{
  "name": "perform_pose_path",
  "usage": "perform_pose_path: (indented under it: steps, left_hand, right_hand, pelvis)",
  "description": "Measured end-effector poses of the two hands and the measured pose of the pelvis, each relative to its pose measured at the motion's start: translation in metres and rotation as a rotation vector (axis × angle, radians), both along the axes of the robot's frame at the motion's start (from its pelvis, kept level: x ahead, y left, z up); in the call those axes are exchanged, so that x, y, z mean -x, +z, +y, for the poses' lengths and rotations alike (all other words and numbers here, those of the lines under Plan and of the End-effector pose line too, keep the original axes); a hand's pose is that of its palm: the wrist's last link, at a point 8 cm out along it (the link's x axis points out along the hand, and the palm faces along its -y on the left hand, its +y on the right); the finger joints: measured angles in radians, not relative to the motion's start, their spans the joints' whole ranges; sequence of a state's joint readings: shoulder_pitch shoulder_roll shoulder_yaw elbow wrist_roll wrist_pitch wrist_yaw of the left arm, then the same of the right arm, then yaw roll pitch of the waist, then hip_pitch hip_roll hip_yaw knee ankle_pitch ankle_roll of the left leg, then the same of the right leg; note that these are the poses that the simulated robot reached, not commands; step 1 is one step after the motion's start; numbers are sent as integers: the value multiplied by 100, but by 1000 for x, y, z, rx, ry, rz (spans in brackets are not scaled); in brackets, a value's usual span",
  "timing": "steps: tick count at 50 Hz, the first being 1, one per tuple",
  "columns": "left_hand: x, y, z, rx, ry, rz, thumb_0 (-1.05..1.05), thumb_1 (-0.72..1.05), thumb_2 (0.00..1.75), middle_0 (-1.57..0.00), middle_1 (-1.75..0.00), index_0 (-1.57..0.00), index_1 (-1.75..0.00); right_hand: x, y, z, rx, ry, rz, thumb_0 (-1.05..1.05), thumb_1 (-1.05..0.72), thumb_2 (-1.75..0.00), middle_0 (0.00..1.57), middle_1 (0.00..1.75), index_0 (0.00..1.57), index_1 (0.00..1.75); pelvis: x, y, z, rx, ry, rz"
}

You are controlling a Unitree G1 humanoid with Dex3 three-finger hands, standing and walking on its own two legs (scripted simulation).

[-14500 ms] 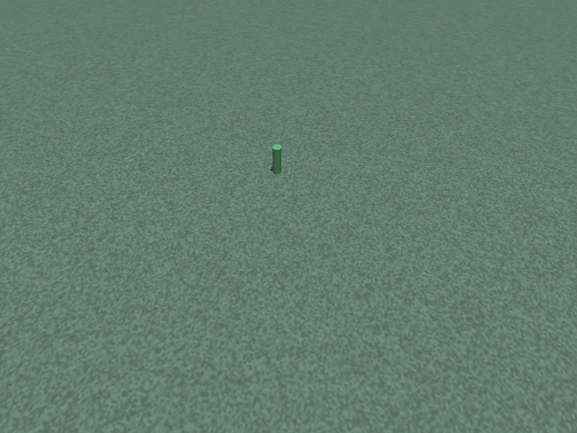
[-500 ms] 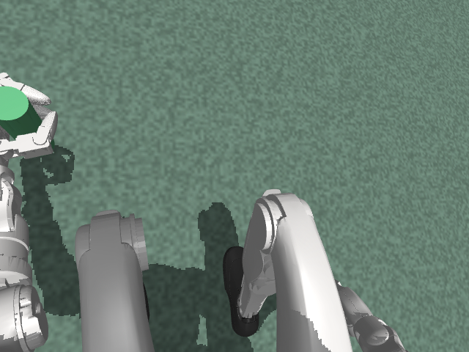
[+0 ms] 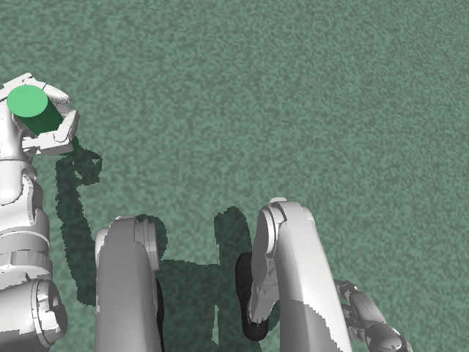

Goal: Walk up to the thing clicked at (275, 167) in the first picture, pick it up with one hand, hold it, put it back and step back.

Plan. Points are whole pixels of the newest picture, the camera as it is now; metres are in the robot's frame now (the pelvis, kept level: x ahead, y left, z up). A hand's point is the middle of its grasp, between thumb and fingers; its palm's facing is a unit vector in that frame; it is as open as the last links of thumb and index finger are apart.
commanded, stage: settle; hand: left
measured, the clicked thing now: (49, 126) +0.46 +0.25 -0.06
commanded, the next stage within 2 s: lift in 0.22 s
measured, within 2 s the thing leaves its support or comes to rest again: neither
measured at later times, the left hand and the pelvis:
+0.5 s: hand (54, 115) +0.46 +0.23 -0.01, palm faces +0.13 -0.99 -0.05, open 5.6 cm; pelvis +0.00 +0.00 +0.02, yaw +1 degrees
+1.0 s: hand (12, 95) +0.42 +0.22 +0.10, palm faces +0.11 -0.99 -0.05, open 5.6 cm; pelvis +0.01 +0.00 +0.10, yaw +3 degrees
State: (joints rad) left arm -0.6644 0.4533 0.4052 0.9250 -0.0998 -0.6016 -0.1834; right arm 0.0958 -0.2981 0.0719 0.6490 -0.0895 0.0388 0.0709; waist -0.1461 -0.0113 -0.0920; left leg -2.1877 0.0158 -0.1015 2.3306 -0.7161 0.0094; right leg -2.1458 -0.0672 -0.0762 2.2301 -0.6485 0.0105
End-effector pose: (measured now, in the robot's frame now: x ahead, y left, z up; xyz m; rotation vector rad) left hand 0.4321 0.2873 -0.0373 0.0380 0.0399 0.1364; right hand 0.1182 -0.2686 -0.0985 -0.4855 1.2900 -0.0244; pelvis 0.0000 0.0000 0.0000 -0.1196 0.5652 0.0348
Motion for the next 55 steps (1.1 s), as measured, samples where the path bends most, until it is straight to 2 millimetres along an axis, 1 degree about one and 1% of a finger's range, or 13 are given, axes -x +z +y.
perform_pose_path:
  steps: [10, 22, 26, 30, 36, 42, 49, 55]
  left_hand:
    - [1, 14, -3, 3, 11, 1, 3, 14, 108, -93, -110, -102, -107]
    - [-1, 22, -7, 7, 6, -1, 3, 14, 109, -93, -110, -102, -106]
    - [0, 29, -6, -9, -15, 2, 3, 14, 108, -93, -110, -102, -107]
    - [4, 40, -4, -16, -30, 6, 3, 14, 108, -93, -111, -101, -107]
    - [12, 63, -3, -11, -36, 6, 3, 15, 107, -92, -111, -101, -107]
    - [22, 93, -5, -5, -33, 0, 3, 15, 107, -92, -111, -101, -107]
    - [33, 135, -10, -5, -27, 1, 3, 15, 106, -92, -111, -101, -107]
    - [45, 178, -14, -8, -13, 8, 3, 16, 106, -92, -111, -101, -107]
  right_hand:
    - [3, 3, 1, -17, -13, -11, 0, -88, -89, 20, 30, 21, 30]
    - [7, 8, 2, -21, -27, -9, 0, -89, -89, 20, 30, 21, 30]
    - [7, 11, 2, -24, -40, -17, 0, -90, -89, 20, 30, 21, 30]
    - [4, 17, 3, -29, -54, -33, 0, -90, -89, 20, 30, 21, 30]
    - [-3, 32, 6, -42, -67, -69, 0, -90, -89, 20, 30, 21, 30]
    - [-15, 52, 11, -59, -72, -115, 0, -90, -89, 20, 30, 21, 30]
    - [-31, 83, 17, -82, -86, -174, 0, -90, -89, 20, 30, 21, 30]
    - [-45, 118, 22, -101, -103, -223, 1, -89, -89, 20, 30, 21, 30]
  pelvis:
    - [1, 7, -1, -13, 5, 2]
    - [1, 14, -1, -21, 7, 10]
    - [0, 17, -1, -24, 10, 13]
    - [-1, 24, -1, -26, 12, 16]
    - [-2, 41, 1, -29, 15, 20]
    - [-3, 63, 1, -33, 17, 18]
    - [-6, 94, 1, -39, 18, 5]
    - [-11, 129, 1, -46, 19, -15]
